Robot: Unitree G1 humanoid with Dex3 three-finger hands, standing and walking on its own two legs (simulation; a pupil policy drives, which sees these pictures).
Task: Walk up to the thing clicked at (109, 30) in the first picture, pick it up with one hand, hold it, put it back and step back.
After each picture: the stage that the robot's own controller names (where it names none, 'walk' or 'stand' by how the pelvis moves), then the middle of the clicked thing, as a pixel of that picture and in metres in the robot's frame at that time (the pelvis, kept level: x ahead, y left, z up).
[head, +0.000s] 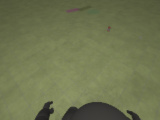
stand; (108, 29) +2.19 -0.54 -0.72
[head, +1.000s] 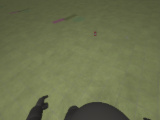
walk; (95, 33) +2.09 -0.06 -0.69
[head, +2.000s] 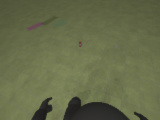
walk; (80, 44) +1.48 +0.26 -0.71
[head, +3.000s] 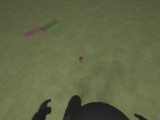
walk; (80, 59) +0.99 +0.20 -0.72
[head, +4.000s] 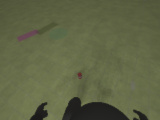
walk; (79, 75) +0.61 +0.17 -0.70
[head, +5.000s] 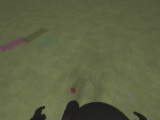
walk; (73, 90) +0.38 +0.21 -0.69
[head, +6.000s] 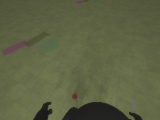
stand; (74, 97) +0.33 +0.18 -0.72
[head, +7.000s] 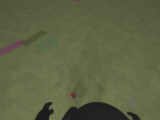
stand; (73, 95) +0.33 +0.19 -0.72
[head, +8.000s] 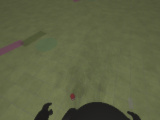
stand; (72, 97) +0.31 +0.19 -0.73
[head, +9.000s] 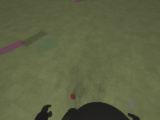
stand; (73, 97) +0.32 +0.19 -0.73
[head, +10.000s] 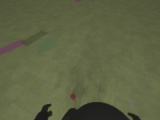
stand; (73, 97) +0.31 +0.19 -0.73
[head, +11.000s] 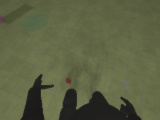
go down; (68, 81) +0.35 +0.20 -0.62
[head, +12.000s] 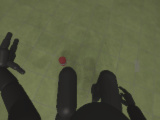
go down; (62, 61) +0.40 +0.23 -0.31
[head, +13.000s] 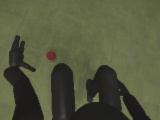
close in; (51, 57) +0.39 +0.26 -0.25
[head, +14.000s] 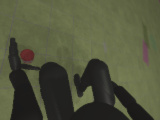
close; (27, 57) +0.38 +0.28 -0.22
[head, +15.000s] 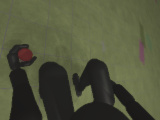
close; (25, 56) +0.37 +0.28 -0.22
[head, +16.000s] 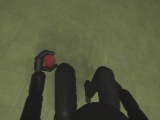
lift; (49, 61) +0.32 +0.27 -0.12
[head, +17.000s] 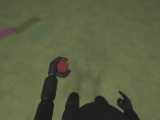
lift; (63, 70) +0.32 +0.18 +0.03
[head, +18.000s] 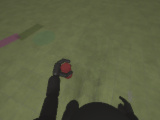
hold; (66, 71) +0.32 +0.17 +0.00
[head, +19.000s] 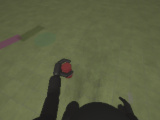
hold; (67, 71) +0.32 +0.17 +0.01
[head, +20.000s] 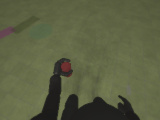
crouch; (67, 69) +0.34 +0.16 -0.03
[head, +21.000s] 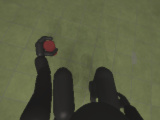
lower; (51, 48) +0.45 +0.24 -0.09
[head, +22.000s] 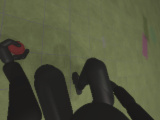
lower; (18, 51) +0.41 +0.30 -0.22
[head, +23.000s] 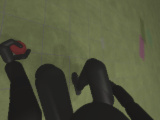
lower; (19, 50) +0.41 +0.30 -0.22
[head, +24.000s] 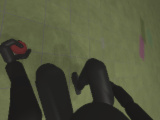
lower; (20, 50) +0.41 +0.30 -0.23
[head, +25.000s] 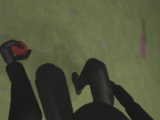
lower; (20, 51) +0.40 +0.30 -0.22
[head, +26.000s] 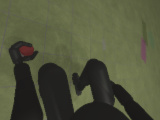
open; (27, 52) +0.40 +0.27 -0.23
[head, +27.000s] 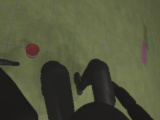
stand; (32, 51) +0.40 +0.26 -0.23
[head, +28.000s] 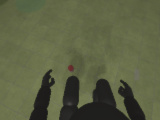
walk; (71, 68) +0.40 +0.19 -0.48
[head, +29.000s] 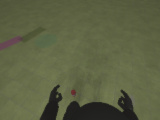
stand; (73, 93) +0.35 +0.17 -0.66
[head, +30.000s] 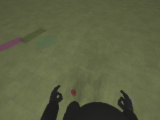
stand; (73, 92) +0.36 +0.18 -0.67
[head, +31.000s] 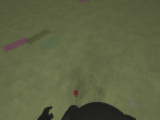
stand; (75, 93) +0.37 +0.16 -0.72
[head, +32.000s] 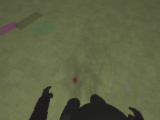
walk; (74, 80) +0.41 +0.13 -0.71
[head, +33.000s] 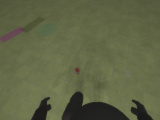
walk; (77, 71) +0.60 +0.19 -0.69
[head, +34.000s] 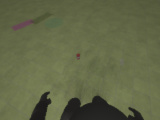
walk; (78, 56) +0.94 +0.19 -0.70
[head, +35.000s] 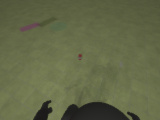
stand; (80, 57) +1.05 +0.16 -0.71
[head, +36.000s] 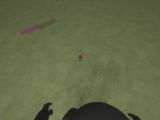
stand; (80, 58) +1.04 +0.17 -0.73
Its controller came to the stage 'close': yes
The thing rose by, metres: 0.71
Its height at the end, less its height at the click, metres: +0.00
